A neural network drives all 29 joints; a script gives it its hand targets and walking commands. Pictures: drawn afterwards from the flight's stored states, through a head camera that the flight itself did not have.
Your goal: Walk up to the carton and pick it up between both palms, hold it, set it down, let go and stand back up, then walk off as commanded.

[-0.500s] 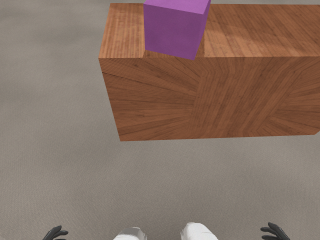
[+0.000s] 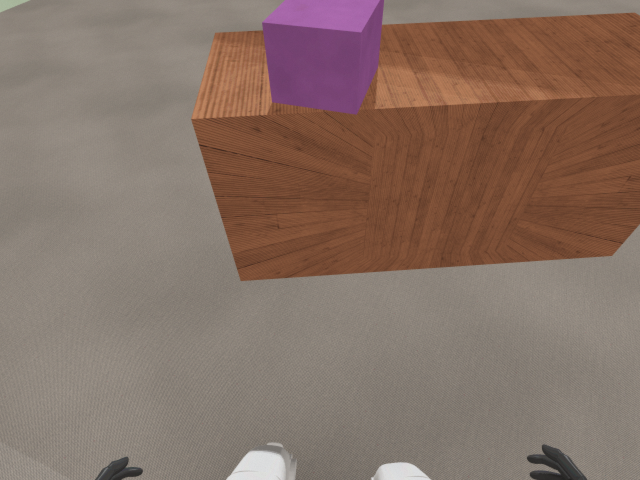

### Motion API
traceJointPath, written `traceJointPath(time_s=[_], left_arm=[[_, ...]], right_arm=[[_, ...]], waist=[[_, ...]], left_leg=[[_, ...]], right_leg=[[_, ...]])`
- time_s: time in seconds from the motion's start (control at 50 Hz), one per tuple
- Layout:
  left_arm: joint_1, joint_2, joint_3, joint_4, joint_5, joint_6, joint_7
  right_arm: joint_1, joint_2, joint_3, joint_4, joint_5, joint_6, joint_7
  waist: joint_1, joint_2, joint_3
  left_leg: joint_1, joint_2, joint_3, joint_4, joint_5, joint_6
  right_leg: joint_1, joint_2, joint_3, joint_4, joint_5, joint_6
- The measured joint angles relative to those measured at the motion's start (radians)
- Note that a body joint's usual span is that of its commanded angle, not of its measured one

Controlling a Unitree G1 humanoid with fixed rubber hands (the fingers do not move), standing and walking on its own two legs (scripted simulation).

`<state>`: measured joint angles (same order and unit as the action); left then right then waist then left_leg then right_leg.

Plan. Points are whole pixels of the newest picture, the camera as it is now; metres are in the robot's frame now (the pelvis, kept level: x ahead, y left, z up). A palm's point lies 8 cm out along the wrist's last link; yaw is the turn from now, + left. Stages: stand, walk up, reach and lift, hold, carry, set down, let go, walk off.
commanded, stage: walk off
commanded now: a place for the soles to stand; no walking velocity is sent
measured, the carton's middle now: (327, 47) +1.06 -0.03 +0.05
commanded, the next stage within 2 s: stand in 0.54 s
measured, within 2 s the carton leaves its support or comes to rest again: neither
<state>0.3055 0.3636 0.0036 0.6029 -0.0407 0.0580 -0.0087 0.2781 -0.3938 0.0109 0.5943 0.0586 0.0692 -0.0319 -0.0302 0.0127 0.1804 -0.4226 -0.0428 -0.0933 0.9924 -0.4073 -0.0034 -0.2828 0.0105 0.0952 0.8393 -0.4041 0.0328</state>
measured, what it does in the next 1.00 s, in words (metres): steps on the spot: left foot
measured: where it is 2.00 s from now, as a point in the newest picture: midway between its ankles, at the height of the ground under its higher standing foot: outside the picture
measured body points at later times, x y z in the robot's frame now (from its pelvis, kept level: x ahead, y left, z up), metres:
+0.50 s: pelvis -0.02 +0.01 +0.01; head -0.01 +0.01 +0.46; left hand +0.10 +0.29 -0.09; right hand +0.09 -0.29 -0.08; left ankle +0.04 +0.14 -0.70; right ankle +0.03 -0.14 -0.70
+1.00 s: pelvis +0.00 +0.01 +0.01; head +0.00 +0.02 +0.46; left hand +0.12 +0.29 -0.08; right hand +0.15 -0.28 -0.06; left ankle +0.04 +0.14 -0.70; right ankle +0.03 -0.14 -0.70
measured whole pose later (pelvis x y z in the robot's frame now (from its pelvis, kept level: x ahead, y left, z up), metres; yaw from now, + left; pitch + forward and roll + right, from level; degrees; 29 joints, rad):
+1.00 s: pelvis +0.00 +0.01 +0.01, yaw +0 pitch -7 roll -1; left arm 0.29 0.36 0.01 0.61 -0.04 0.02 -0.01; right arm 0.20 -0.38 0.01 0.61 0.06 0.01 0.00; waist -0.03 -0.01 0.13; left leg -0.27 -0.02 -0.09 0.74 -0.35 -0.02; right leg -0.25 0.00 0.09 0.71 -0.35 0.04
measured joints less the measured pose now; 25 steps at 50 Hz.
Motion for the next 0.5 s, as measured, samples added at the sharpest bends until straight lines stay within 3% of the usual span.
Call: traceJointPath(time_s=[0.04, 0.1, 0.22, 0.28, 0.5], left_arm=[[0.000, 0.000, 0.000, 0.000, 0.000, -0.011, 0.000], [-0.002, 0.000, 0.001, 0.001, 0.000, -0.015, 0.000], [-0.001, 0.000, 0.001, 0.005, 0.000, -0.005, 0.000], [-0.001, 0.000, 0.001, 0.005, 0.000, -0.016, -0.003], [-0.001, 0.000, 0.001, 0.005, 0.000, -0.029, -0.004]], right_arm=[[0.014, -0.005, 0.000, -0.001, 0.000, -0.005, 0.003], [0.040, -0.001, 0.000, 0.009, 0.000, -0.024, 0.007], [0.067, 0.020, 0.000, 0.016, 0.000, -0.055, 0.024], [0.058, 0.019, 0.000, 0.017, 0.000, -0.055, 0.024], [0.013, 0.015, 0.000, 0.018, 0.000, -0.059, 0.027]], waist=[[-0.001, 0.002, -0.004], [0.000, -0.007, -0.009], [0.000, -0.024, -0.016], [0.000, -0.032, -0.018], [0.000, -0.034, -0.031]], left_leg=[[0.043, 0.000, -0.001, -0.023, -0.009, 0.000], [0.143, -0.006, 0.001, -0.201, 0.006, -0.001], [0.135, 0.012, 0.002, -0.204, 0.045, -0.001], [0.137, 0.017, 0.000, -0.203, 0.045, -0.002], [0.137, 0.018, 0.001, -0.217, 0.052, -0.002]], right_leg=[[-0.009, -0.007, -0.001, -0.012, 0.013, 0.000], [-0.025, -0.024, -0.002, -0.011, 0.018, 0.003], [-0.010, -0.007, -0.001, -0.008, -0.052, 0.003], [0.010, -0.005, -0.002, -0.064, 0.052, 0.003], [0.011, -0.007, -0.004, -0.074, 0.046, 0.003]])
